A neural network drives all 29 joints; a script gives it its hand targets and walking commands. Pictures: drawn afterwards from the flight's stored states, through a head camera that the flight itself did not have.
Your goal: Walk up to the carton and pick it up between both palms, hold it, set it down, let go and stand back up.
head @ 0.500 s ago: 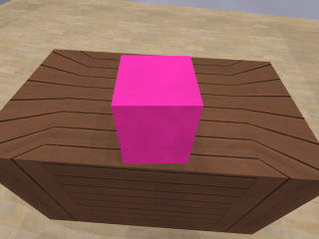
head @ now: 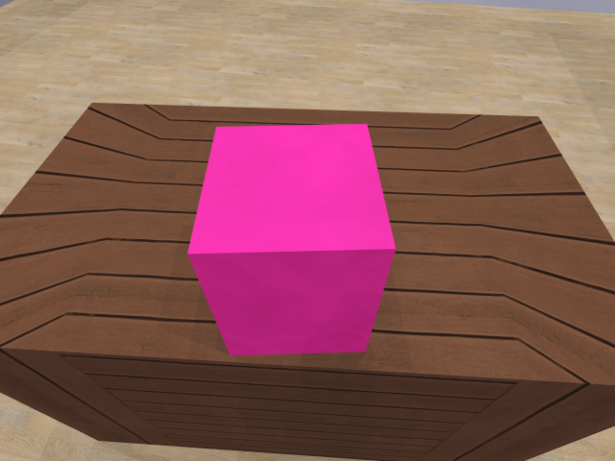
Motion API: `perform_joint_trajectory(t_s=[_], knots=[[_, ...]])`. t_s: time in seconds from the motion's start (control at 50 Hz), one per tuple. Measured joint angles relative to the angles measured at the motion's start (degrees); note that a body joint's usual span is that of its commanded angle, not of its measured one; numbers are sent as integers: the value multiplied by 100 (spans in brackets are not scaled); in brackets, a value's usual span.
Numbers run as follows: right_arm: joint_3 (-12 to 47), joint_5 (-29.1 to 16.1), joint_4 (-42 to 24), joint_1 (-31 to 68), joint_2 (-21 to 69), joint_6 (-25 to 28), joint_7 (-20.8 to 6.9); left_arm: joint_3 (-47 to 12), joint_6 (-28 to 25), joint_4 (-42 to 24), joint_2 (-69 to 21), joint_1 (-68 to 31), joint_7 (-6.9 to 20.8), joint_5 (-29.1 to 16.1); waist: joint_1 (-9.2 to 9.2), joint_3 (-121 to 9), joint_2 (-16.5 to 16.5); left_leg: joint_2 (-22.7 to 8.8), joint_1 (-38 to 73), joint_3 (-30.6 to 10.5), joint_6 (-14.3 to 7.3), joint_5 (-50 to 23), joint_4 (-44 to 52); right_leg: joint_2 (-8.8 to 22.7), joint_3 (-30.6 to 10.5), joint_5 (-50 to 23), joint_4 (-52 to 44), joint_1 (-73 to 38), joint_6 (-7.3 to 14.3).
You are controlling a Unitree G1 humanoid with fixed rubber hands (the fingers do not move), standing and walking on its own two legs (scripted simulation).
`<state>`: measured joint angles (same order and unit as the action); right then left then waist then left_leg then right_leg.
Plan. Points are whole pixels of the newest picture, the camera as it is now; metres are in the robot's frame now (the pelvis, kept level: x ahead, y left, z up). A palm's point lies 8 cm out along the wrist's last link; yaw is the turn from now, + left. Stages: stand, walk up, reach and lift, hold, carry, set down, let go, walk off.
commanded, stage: walk up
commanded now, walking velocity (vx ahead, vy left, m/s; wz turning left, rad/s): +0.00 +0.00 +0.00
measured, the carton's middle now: (295, 245) +0.40 +0.03 +0.06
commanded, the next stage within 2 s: stand in 0.96 s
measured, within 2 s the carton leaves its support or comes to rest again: neither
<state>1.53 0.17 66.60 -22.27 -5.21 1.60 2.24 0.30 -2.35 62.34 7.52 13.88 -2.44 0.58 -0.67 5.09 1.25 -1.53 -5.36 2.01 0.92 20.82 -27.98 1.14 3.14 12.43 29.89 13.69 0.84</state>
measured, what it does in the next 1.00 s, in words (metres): stands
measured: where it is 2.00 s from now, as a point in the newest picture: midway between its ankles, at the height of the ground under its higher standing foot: outside the picture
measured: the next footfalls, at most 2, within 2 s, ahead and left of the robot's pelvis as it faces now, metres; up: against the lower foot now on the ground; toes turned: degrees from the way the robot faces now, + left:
none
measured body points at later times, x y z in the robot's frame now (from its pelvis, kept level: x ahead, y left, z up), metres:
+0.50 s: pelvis -0.02 -0.01 +0.01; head -0.01 -0.02 +0.46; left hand -0.04 +0.20 -0.15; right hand -0.04 -0.22 -0.16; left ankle -0.06 +0.13 -0.73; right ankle +0.02 -0.11 -0.73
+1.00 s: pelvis -0.04 +0.00 +0.01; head -0.04 -0.01 +0.46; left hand -0.08 +0.21 -0.15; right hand -0.11 -0.20 -0.16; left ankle -0.06 +0.13 -0.73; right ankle +0.02 -0.11 -0.73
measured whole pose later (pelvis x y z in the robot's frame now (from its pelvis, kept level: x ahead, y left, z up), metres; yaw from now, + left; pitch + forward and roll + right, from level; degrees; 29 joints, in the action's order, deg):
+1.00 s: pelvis -0.04 +0.00 +0.01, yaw +0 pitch -2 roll +1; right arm 1.2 0.5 66.7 -22.5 -5.7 -0.1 1.8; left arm -0.9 0.1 65.6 7.4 19.3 -1.5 0.5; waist 0.4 2.2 0.5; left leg -1.1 -7.1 2.5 1.0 14.4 -23.0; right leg 1.3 2.6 8.1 24.8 15.3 1.0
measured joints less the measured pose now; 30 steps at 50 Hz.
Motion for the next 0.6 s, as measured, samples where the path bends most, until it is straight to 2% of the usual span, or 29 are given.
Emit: perform_joint_trajectory(t_s=[0.08, 0.2, 0.42, 0.6], knots=[[-46, -2, -105, 141, -143, -61, 44, -35, 69, 60, -30, -15, -33, -38, -89, -107, 142, -137, 145, -66, 56, -5, 98, -126, 89, 307, -57, -159, 70], [-62, 16, -202, 475, -287, -109, 66, -37, 101, 71, 2, -51, -48, -24, 3, -111, 87, -205, 202, -86, 163, -77, 270, -194, 123, 185, -236, -220, 139], [1, 58, -149, 671, -292, -217, 63, -48, 196, 216, -3, 185, 25, 11, 105, -97, -19, -190, 187, -29, 153, -327, 439, -197, 69, -121, -487, -223, 148], [-8, 60, -1, 415, -183, -224, 31, -44, 245, 345, 26, 398, 65, 1, 148, -113, -18, -134, 122, 6, 114, -495, 489, -151, 26, -338, -614, -186, 114]])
